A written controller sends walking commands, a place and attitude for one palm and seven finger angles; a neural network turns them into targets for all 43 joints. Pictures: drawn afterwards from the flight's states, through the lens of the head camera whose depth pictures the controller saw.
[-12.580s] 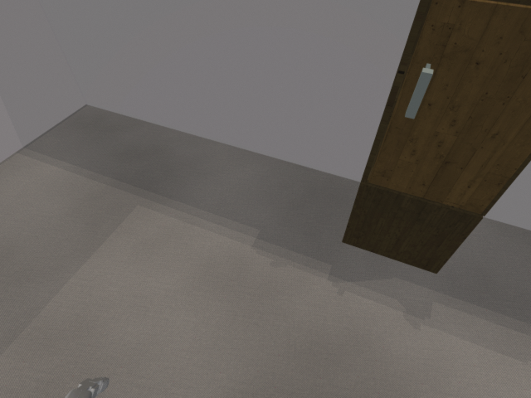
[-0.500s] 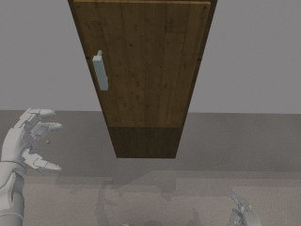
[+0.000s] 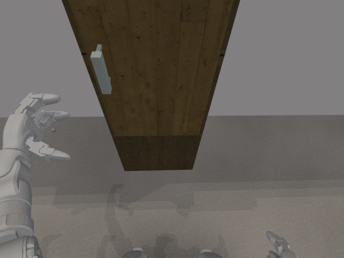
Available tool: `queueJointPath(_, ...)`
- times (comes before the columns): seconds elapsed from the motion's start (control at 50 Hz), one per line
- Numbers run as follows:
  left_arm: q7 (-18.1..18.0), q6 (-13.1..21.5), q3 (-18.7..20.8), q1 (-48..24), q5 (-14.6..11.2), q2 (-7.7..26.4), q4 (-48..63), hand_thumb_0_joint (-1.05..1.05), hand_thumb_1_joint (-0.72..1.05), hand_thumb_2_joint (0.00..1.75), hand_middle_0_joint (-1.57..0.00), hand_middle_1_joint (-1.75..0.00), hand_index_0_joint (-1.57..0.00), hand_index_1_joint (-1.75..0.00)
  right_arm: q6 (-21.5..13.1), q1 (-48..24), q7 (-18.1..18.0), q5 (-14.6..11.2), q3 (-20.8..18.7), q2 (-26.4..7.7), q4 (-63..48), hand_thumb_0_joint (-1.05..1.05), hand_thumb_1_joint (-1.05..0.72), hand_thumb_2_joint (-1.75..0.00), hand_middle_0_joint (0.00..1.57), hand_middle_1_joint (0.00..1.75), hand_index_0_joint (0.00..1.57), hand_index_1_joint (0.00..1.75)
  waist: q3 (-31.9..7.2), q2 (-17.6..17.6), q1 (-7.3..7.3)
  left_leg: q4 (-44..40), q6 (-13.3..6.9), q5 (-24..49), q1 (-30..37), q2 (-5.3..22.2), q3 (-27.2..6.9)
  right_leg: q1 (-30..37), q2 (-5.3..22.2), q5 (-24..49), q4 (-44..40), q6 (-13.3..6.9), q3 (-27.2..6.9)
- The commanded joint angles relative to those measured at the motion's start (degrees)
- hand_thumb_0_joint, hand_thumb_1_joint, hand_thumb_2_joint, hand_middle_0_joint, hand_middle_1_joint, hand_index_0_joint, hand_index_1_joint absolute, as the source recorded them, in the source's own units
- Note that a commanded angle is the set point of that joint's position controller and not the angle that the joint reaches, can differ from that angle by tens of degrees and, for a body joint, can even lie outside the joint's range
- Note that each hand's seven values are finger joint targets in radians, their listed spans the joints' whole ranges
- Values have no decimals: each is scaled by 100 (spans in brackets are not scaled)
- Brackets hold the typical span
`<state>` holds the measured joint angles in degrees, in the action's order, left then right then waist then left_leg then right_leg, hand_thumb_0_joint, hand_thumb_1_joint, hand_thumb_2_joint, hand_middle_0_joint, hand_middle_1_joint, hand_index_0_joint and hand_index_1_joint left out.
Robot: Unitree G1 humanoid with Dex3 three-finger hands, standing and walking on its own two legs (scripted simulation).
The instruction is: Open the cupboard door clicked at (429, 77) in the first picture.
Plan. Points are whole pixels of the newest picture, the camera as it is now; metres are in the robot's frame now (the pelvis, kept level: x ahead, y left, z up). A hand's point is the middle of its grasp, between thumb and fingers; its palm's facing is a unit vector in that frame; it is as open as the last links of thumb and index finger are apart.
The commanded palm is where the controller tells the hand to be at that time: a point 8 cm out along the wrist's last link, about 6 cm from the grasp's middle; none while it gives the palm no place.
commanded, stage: move the hooked fingers beside the handle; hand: left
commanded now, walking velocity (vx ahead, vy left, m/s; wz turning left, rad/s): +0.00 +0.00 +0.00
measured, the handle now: (103, 69) +0.58 +0.22 +0.08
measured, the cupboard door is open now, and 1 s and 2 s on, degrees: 0 0 0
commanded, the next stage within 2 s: none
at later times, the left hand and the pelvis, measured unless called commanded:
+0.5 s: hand (59, 109) +0.43 +0.29 +0.08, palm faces +0.06 -1.00 +0.01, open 14.0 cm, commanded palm +0.41 +0.33 +0.08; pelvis +0.00 +0.02 -0.01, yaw -1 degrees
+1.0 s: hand (74, 87) +0.50 +0.27 +0.08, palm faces +0.05 -1.00 -0.01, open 14.0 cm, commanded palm +0.49 +0.32 +0.07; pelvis +0.00 +0.02 -0.02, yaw -2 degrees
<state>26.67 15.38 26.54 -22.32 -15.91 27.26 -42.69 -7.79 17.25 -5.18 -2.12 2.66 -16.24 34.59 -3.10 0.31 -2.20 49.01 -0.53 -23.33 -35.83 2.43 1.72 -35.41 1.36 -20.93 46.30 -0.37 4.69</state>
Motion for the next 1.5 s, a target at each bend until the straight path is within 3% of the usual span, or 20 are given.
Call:
queueJointPath(0.0,-3,369,477,-1594,-108,1783,897,0,-50,30,-30,-120,-30,-120,-147,257,-18,-7,-412,-889,-744,0,-90,-90,20,30,20,30,-1900,317,103,-662,-55,1716,633,-234,-174,1161,-237,1686,-437,-78,-303)
queueJointPath(0.14,1,611,503,-2040,-89,1815,911,0,-50,30,-30,-120,-30,-120,52,489,24,6,-486,-910,-657,0,-90,-90,20,30,20,30,-2106,493,-19,-597,-55,1963,822,-193,-183,946,-300,1816,-394,-75,-271)
queueJointPath(0.26,-7,610,302,-2893,111,1877,196,0,-50,30,-30,-120,-30,-120,188,629,-7,20,-470,-955,-451,0,-90,-90,20,30,20,30,-1904,521,-237,-551,-73,1598,733,-170,-263,476,-298,1385,-398,-77,-237)
queueJointPath(0.32,-41,693,497,-3199,206,2242,105,0,-50,30,-30,-120,-30,-120,263,727,-1,53,-471,-991,-431,0,-90,-90,20,30,20,30,-2232,622,-195,-480,-56,1859,839,-152,-309,503,-307,1511,-294,-94,-232)
queueJointPath(0.36,-56,746,397,-3249,241,2126,-37,0,-50,30,-30,-120,-30,-120,299,725,30,60,-451,-961,-451,0,-90,-90,20,30,20,30,-2249,760,-193,-444,-29,1937,914,-140,-325,373,-314,1496,-269,-107,-211)
queueJointPath(0.42,-91,839,545,-3484,279,2358,-152,0,-50,30,-30,-120,-30,-120,376,814,56,84,-453,-992,-434,0,-90,-90,20,30,20,30,-2415,756,-207,-378,-12,2144,945,-109,-368,335,-340,1571,-183,-108,-189)
queueJointPath(0.54,-123,701,176,-3955,417,2079,-891,0,-50,30,-30,-120,-30,-120,531,932,90,90,-450,-1019,-367,0,-90,-90,20,30,20,30,-2093,605,-427,-340,-38,1803,767,-77,-398,-106,-349,1242,-220,-71,-151)
queueJointPath(0.58,-155,700,279,-4098,476,2294,-1025,0,-50,30,-30,-120,-30,-120,580,994,81,96,-448,-1062,-359,0,-90,-90,20,30,20,30,-2131,452,-457,-316,-59,1680,618,-80,-396,-80,-342,1195,-208,-61,-172)
queueJointPath(0.62,-208,801,410,-4456,543,2558,-869,0,-50,30,-30,-120,-30,-120,617,1050,79,123,-444,-1067,-348,0,-90,-90,20,30,20,30,-2414,749,-439,-264,-32,1865,786,-68,-431,-121,-341,1247,-126,-75,-179)
queueJointPath(0.66,-254,911,292,-4582,569,2393,-712,0,-50,30,-30,-120,-30,-120,639,1104,108,150,-456,-1048,-309,0,-90,-90,20,30,20,30,-2657,992,-453,-218,25,2141,1140,-32,-507,-334,-351,1219,-89,-92,-141)
queueJointPath(0.76,-340,877,406,-4851,627,2609,-1163,0,-50,30,-30,-120,-30,-120,753,1241,121,164,-441,-1086,-216,0,-90,-90,20,30,20,30,-2539,705,-574,-157,-29,2030,817,-23,-491,-271,-374,1273,-108,-53,-163)
queueJointPath(0.88,-422,775,349,-5246,899,2875,-1349,0,-50,30,-30,-120,-30,-120,881,1418,134,207,-405,-1102,-202,0,-90,-90,20,30,20,30,-2572,1102,-661,-94,-27,2106,826,-10,-512,-498,-371,1250,-73,-62,-170)
queueJointPath(0.98,-423,740,555,-5535,890,3273,-1859,0,-50,30,-30,-120,-30,-120,972,1528,115,206,-356,-1169,-197,0,-90,-90,20,30,20,30,-2431,603,-837,-9,-117,1682,165,-29,-429,-255,-387,1239,-111,-1,-263)
queueJointPath(1.06,-405,678,477,-5900,1124,3503,-1915,0,-50,30,-30,-120,-30,-120,1028,1668,118,254,-317,-1178,-192,0,-90,-90,20,30,20,30,-2644,1159,-893,86,-109,1881,339,-22,-459,-502,-374,1265,-42,-23,-250)
queueJointPath(1.12,-394,715,565,-6029,1126,3683,-1836,0,-50,30,-30,-120,-30,-120,1087,1780,126,282,-314,-1204,-196,0,-90,-90,20,30,20,30,-2932,1104,-950,159,-110,2213,510,16,-512,-471,-404,1482,-5,-14,-239)
queueJointPath(1.2,-282,667,684,-5580,1015,3615,-1912,0,-50,30,-30,-120,-30,-120,1161,1903,168,306,-337,-1199,-223,0,-90,-90,20,30,20,30,-3251,1230,-821,230,-79,2757,765,39,-494,-381,-443,1828,53,-43,-205)
queueJointPath(1.28,-218,496,531,-5180,999,3329,-1810,0,-50,30,-30,-120,-30,-120,1284,1902,236,279,-362,-1158,-304,0,-90,-90,20,30,20,30,-3048,1123,-774,192,-95,2888,700,53,-418,-333,-468,2002,-17,-8,-173)
queueJointPath(1.38,-375,605,886,-5272,954,3695,-1549,0,-50,30,-30,-120,-30,-120,1323,1865,223,273,-389,-1161,-367,0,-90,-90,20,30,20,30,-2933,811,-763,170,-152,2555,300,13,-334,5,-479,2096,-34,7,-247)
queueJointPath(1.42,-446,759,1016,-5491,1028,3930,-1280,0,-50,30,-30,-120,-30,-120,1307,1862,235,298,-392,-1151,-357,0,-90,-90,20,30,20,30,-3042,1213,-722,177,-126,2650,475,16,-349,-17,-485,2118,13,-22,-259)
queueJointPath(1.48,-470,895,942,-5367,1081,3835,-1100,0,-50,30,-30,-120,-30,-120,1298,1816,267,300,-394,-1121,-339,0,-90,-90,20,30,20,30,-3174,1470,-700,192,-84,2965,869,37,-394,-142,-495,2113,23,-36,-225)
